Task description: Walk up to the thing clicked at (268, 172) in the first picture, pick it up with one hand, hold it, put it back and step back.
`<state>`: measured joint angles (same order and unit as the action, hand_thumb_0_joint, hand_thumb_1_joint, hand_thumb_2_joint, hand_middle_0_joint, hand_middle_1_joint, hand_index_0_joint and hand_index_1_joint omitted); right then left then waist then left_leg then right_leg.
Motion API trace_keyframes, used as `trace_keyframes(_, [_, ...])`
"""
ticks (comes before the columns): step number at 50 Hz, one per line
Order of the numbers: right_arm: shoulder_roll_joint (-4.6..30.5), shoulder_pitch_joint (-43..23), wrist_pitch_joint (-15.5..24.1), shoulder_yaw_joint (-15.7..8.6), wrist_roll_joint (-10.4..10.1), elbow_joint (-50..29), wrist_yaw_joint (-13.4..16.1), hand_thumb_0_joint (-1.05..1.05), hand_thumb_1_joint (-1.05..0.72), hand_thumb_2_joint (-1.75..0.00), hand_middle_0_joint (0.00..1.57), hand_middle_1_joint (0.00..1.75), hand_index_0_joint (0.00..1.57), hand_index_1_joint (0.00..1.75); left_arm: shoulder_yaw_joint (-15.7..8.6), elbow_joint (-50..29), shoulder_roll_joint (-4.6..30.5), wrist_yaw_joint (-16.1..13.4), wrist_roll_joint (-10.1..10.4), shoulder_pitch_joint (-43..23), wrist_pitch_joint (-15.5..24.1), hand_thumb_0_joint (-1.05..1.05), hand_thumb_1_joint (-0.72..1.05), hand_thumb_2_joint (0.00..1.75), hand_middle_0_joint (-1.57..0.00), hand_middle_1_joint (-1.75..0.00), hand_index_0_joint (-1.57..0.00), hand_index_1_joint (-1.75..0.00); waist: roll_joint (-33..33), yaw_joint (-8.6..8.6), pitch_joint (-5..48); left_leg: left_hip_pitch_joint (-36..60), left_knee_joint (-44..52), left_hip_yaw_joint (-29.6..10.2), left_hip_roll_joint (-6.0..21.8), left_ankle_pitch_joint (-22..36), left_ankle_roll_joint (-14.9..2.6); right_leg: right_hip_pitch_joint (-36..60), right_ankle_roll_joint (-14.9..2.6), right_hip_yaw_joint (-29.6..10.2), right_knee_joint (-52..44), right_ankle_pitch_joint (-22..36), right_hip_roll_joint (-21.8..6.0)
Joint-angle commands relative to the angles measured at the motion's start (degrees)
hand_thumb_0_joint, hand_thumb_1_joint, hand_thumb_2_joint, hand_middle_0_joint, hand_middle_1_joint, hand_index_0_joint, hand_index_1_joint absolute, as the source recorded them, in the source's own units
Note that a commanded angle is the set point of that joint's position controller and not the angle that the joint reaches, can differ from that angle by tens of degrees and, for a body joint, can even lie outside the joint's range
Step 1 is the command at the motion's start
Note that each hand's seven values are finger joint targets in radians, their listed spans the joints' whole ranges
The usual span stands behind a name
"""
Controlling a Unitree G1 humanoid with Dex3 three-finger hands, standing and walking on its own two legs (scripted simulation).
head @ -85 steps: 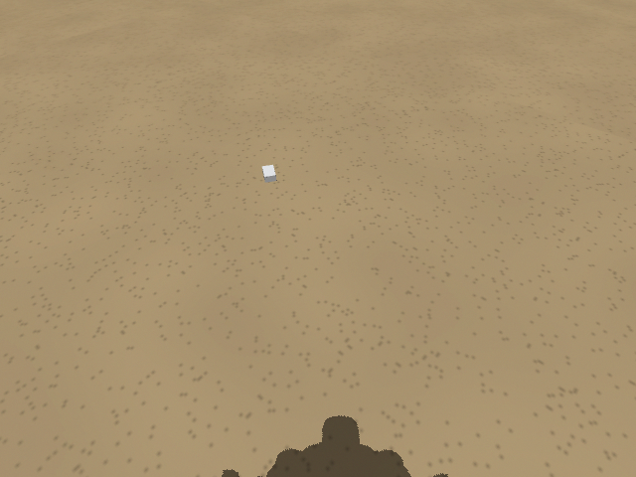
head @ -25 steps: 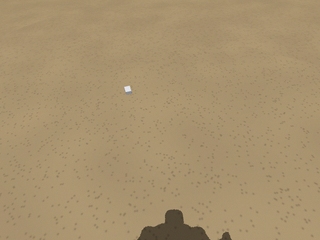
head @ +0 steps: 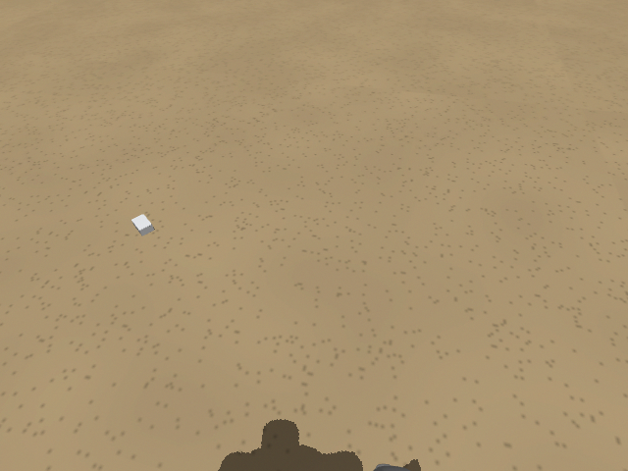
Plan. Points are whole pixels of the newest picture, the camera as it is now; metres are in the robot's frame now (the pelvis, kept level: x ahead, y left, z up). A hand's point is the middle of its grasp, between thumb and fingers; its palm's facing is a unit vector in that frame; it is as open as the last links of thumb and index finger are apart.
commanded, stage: walk up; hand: left
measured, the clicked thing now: (142, 224) +1.36 +0.74 -0.76
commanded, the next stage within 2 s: none
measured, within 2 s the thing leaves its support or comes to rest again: neither
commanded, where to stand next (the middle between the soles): +0.95 +0.92 m, yaw -56 degrees
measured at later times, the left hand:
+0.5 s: hand (88, 377) +0.35 +0.38 -0.14, palm faces -0.29 -0.79 -0.54, open 7.3 cm
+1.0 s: hand (80, 251) +0.64 +0.49 -0.14, palm faces -0.43 -0.66 -0.62, open 7.3 cm
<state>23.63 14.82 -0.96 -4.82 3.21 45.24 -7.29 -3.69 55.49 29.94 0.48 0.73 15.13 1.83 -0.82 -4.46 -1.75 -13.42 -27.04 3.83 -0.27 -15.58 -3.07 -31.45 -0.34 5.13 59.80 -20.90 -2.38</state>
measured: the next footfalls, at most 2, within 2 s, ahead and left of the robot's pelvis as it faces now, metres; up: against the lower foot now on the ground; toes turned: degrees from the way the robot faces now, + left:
right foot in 0.24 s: +0.18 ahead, -0.09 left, +0.00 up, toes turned -17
left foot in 0.58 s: +0.46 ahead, +0.26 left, +0.00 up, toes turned -15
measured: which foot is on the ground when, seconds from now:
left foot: down 0.00-0.26, up 0.28-0.56, down 0.58-0.96, up 0.98-1.00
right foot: up 0.00-0.22, down 0.24-0.60, up 0.62-0.94, down 0.96-1.00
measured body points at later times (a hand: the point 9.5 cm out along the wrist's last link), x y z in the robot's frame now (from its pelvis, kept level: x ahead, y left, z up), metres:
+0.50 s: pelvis +0.22 +0.10 -0.03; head +0.24 +0.06 +0.42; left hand +0.36 +0.42 -0.10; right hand +0.28 -0.26 -0.12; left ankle +0.37 +0.25 -0.70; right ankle +0.15 -0.08 -0.74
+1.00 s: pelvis +0.42 +0.24 -0.04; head +0.42 +0.19 +0.41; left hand +0.66 +0.52 -0.10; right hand +0.30 -0.08 -0.17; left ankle +0.43 +0.29 -0.73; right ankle +0.44 +0.12 -0.74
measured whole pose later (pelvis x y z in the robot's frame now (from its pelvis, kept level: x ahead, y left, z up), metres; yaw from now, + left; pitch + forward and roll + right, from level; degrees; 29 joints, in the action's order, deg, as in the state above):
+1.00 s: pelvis +0.42 +0.24 -0.04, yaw -28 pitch -1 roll -1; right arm 25.7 17.3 -5.7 -6.2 5.1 42.7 -4.8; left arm -3.8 50.2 26.5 -5.4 -0.5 19.3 3.9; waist -6.7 -5.3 -4.6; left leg -22.7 -54.8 8.7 0.0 -29.0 -0.8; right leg -26.2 -4.0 8.1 44.5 -17.5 -1.1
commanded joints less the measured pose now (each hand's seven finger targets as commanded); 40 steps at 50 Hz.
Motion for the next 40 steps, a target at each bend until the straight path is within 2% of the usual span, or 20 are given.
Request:
trace_keyframes(1, [16.0, -4.0, 1.8, -5.4, -0.8, -7.1, 1.3, 0.00, -0.90, -0.90, 0.20, 0.30, 0.20, 0.30, -3.7, -5.6, 11.9, 0.4, 0.0, -1.5, 0.2, 0.00, 0.90, 0.90, -0.20, -0.30, -0.20, -0.30, -8.4, -0.81, -2.8, 5.9, 18.1, -15.1, 14.4, -19.7, -5.33, -5.8, 0.63, -3.2, -7.3, 2.4, -4.2])
trace_keyframes(4, [16.2, -4.6, 1.6, -5.5, -1.0, -8.3, 1.0, 0.00, -0.90, -0.90, 0.20, 0.30, 0.20, 0.30, -3.7, -7.6, 11.1, 0.6, 0.1, -2.4, 0.1, 0.00, 0.90, 0.90, -0.20, -0.30, -0.20, -0.30, -5.6, 0.07, -2.1, 4.2, 18.4, -13.7, 16.6, -18.2, -6.38, -0.8, 0.36, -2.4, -11.9, 4.8, -5.1])
trace_keyframes(8, [15.2, -2.2, 1.1, -5.2, 0.6, -8.6, 1.0, 0.00, -0.90, -0.90, 0.20, 0.30, 0.20, 0.30, -3.5, -9.0, 10.1, -0.2, 0.2, -4.2, 1.0, 0.00, 0.90, 0.90, -0.20, -0.30, -0.20, -0.30, 0.0, -0.80, -3.5, 3.0, 11.8, -7.1, 13.7, -8.6, -2.36, 5.5, -1.12, 1.3, -18.7, 4.3, -3.5])
trace_keyframes(9, [15.5, -3.0, 1.0, -5.1, 0.9, -8.9, 1.1, 0.00, -0.90, -0.90, 0.20, 0.30, 0.20, 0.30, -3.6, -8.5, 10.0, -0.5, 0.2, -1.9, 1.2, 0.00, 0.90, 0.90, -0.20, -0.30, -0.20, -0.30, 0.5, 1.02, -3.5, -0.1, 7.0, -4.7, 12.9, -3.0, -1.05, 10.0, -1.88, 2.0, -20.7, 3.9, -3.3])
trace_keyframes(11, [14.8, -7.1, 0.8, -4.8, 0.9, -11.2, 1.6, 0.00, -0.90, -0.90, 0.20, 0.30, 0.20, 0.30, -5.1, -4.6, 12.0, -2.1, 0.1, 15.7, 1.7, 0.00, 0.90, 0.90, -0.20, -0.30, -0.20, -0.30, 6.9, 10.92, 4.7, -8.9, -20.8, 4.9, 7.1, 23.5, 3.49, 33.9, -3.94, 3.3, -32.6, 4.6, -0.2])
trace_keyframes(12, [11.7, -6.2, 1.2, -3.6, 0.6, -12.6, 1.9, 0.00, -0.90, -0.90, 0.20, 0.30, 0.20, 0.30, -6.7, -3.7, 15.8, -3.5, -0.3, 22.3, 2.0, 0.00, 0.90, 0.90, -0.20, -0.30, -0.20, -0.30, 16.6, 14.08, 7.6, -27.0, -37.2, 2.7, 2.2, -1.5, 6.10, 48.8, -6.90, -12.0, -35.0, 0.1, -8.0])
trace_keyframes(13, [12.6, -4.2, 1.1, -3.4, 0.2, -14.5, 1.7, 0.00, -0.90, -0.90, 0.20, 0.30, 0.20, 0.30, -7.3, -6.8, 20.1, -4.8, -0.4, 18.9, 2.0, 0.00, 0.90, 0.90, -0.20, -0.30, -0.20, -0.30, 18.1, 11.32, 9.4, -40.4, -46.4, -6.8, -1.0, -19.7, 9.57, 51.9, -15.40, -42.5, -40.0, -4.9, -23.5])
trace_keyframes(14, [16.5, -6.8, 0.8, -4.3, 0.3, -14.4, 2.4, 0.00, -0.90, -0.90, 0.20, 0.30, 0.20, 0.30, -7.0, -9.4, 20.6, -6.1, 0.3, 13.5, 2.2, 0.00, 0.90, 0.90, -0.20, -0.30, -0.20, -0.30, 9.0, 9.07, 9.0, -41.4, -51.5, -17.1, 5.7, -16.9, 9.21, 45.2, -20.81, -50.6, -41.2, -9.6, -30.2])
trace_keyframes(16, [17.3, -7.6, 1.3, -5.0, 0.8, -12.4, 2.6, 0.00, -0.90, -0.90, 0.20, 0.30, 0.20, 0.30, -5.1, -11.6, 16.2, -6.8, 1.5, 8.8, 3.1, 0.00, 0.90, 0.90, -0.20, -0.30, -0.20, -0.30, -4.1, 5.97, 4.9, -37.7, -47.2, -14.7, 7.0, -8.7, 7.77, 38.2, -17.01, -33.9, -37.1, 12.9, -22.1])
trace_keyframes(18, [15.7, -3.8, 0.3, -4.4, 0.8, -11.6, 1.6, 0.00, -0.90, -0.90, 0.20, 0.30, 0.20, 0.30, -4.6, -12.8, 15.3, -6.7, 0.5, 3.6, 4.2, 0.00, 0.90, 0.90, -0.20, -0.30, -0.20, -0.30, 0.2, 0.90, 2.2, -28.4, -40.6, -13.0, 6.8, -5.1, 4.87, 23.8, -11.97, -21.9, -34.4, 22.9, -16.1])
trace_keyframes(20, [14.2, -2.8, -0.5, -4.4, 0.4, -11.4, 0.0, 0.00, -0.90, -0.90, 0.20, 0.30, 0.20, 0.30, -4.5, -12.8, 15.4, -6.1, -0.5, 2.8, 5.4, 0.00, 0.90, 0.90, -0.20, -0.30, -0.20, -0.30, 4.2, 0.19, 0.9, -21.4, -35.2, -7.9, 4.4, -1.6, 3.95, 14.6, -10.31, -13.6, -33.5, 29.8, -10.8])
trace_keyframes(25, [12.4, -7.4, -1.5, -5.0, -0.9, -12.0, -1.4, 0.00, -0.90, -0.90, 0.20, 0.30, 0.20, 0.30, -4.7, -11.7, 17.9, -6.5, -2.4, 3.0, 5.2, 0.00, 0.90, 0.90, -0.20, -0.30, -0.20, -0.30, 10.9, 1.13, 0.8, -13.1, -22.3, -6.0, 7.9, 5.4, 3.22, 8.0, -10.37, -11.5, -33.6, 15.4, -11.0])
trace_keyframes(27, [13.4, -3.0, -1.4, -6.1, -0.2, -10.2, -1.1, 0.00, -0.90, -0.90, 0.20, 0.30, 0.20, 0.30, -4.6, -12.1, 18.2, -6.7, -2.1, -0.7, 4.8, 0.00, 0.90, 0.90, -0.20, -0.30, -0.20, -0.30, 9.3, -2.83, 3.0, -1.4, -19.1, -3.3, 6.6, 4.8, 2.13, 1.2, -9.10, -11.2, -29.8, 13.5, -11.6])
trace_keyframes(29, [16.1, 7.5, -1.1, -8.1, 0.4, -6.3, -0.1, 0.00, -0.90, -0.90, 0.20, 0.30, 0.20, 0.30, -3.0, -11.5, 13.0, -6.8, -2.6, 0.3, 3.8, 0.00, 0.90, 0.90, -0.20, -0.30, -0.20, -0.30, -3.8, -8.87, 6.3, 15.4, -13.3, -2.1, 2.4, -1.8, 1.96, -8.5, -5.75, -5.2, -9.3, 8.8, -5.1])
trace_keyframes(30, [20.7, 11.4, -0.3, -8.8, 1.3, -6.1, 0.8, 0.00, -0.90, -0.90, 0.20, 0.30, 0.20, 0.30, -1.5, -12.3, 6.9, -7.0, -2.3, 3.2, 3.6, 0.00, 0.90, 0.90, -0.20, -0.30, -0.20, -0.30, -23.3, -9.52, 6.2, 15.2, -0.2, -17.9, 13.2, -6.3, 1.23, -14.5, -3.38, -3.2, 7.3, -11.5, 3.2])
trace_keyframes(31, [24.9, 6.2, 0.3, -9.3, -0.4, -7.1, 2.3, 0.00, -0.90, -0.90, 0.20, 0.30, 0.20, 0.30, -1.3, -11.4, 6.9, -8.3, -1.2, 5.3, 3.3, 0.00, 0.90, 0.90, -0.20, -0.30, -0.20, -0.30, -28.0, -4.90, 6.7, 13.6, 11.7, -38.8, 21.4, -11.6, -2.61, -19.4, -4.64, -7.3, 17.8, -15.6, 4.7])
trace_keyframes(32, [23.3, 1.1, 0.4, -9.4, -1.2, -8.2, 2.9, 0.00, -0.90, -0.90, 0.20, 0.30, 0.20, 0.30, -1.1, -9.5, 8.8, -8.3, -1.2, 6.0, 3.3, 0.00, 0.90, 0.90, -0.20, -0.30, -0.20, -0.30, -20.1, -2.29, 5.7, 7.8, 12.8, -36.7, 22.1, -14.7, -3.07, -16.5, -4.97, -9.9, 19.7, -9.8, 0.5])
trace_keyframes(34, [17.6, -2.9, 0.4, -7.4, -0.3, -9.5, 3.5, 0.00, -0.90, -0.90, 0.20, 0.30, 0.20, 0.30, -2.1, -5.9, 11.4, -7.4, 0.3, 6.4, 3.1, 0.00, 0.90, 0.90, -0.20, -0.30, -0.20, -0.30, -13.7, -0.86, 4.4, 5.0, 7.0, -22.8, 17.5, -5.8, -1.94, -13.9, -3.32, -8.8, 13.2, -2.7, -2.7])
trace_keyframes(36, [14.7, -5.2, 0.5, -6.2, 0.0, -9.7, 3.8, 0.00, -0.90, -0.90, 0.20, 0.30, 0.20, 0.30, -2.7, -3.1, 11.8, -6.8, -0.1, 10.0, 2.4, 0.00, 0.90, 0.90, -0.20, -0.30, -0.20, -0.30, -14.6, 0.79, 5.2, 3.6, 4.0, -16.2, 15.2, 1.6, -5.70, -8.8, -2.13, -5.2, 9.3, -2.8, -3.4])
trace_keyframes(40, [12.4, -2.6, 0.4, -5.0, 1.3, -9.4, 3.8, 0.00, -0.90, -0.90, 0.20, 0.30, 0.20, 0.30, -2.3, -4.0, 8.4, -6.3, -0.2, 8.2, 2.3, 0.00, 0.90, 0.90, -0.20, -0.30, -0.20, -0.30, -10.6, -0.78, 4.6, 4.7, 2.5, -10.6, 15.8, 15.0, -10.00, -4.3, -1.08, -0.9, -3.5, -2.0, -3.2])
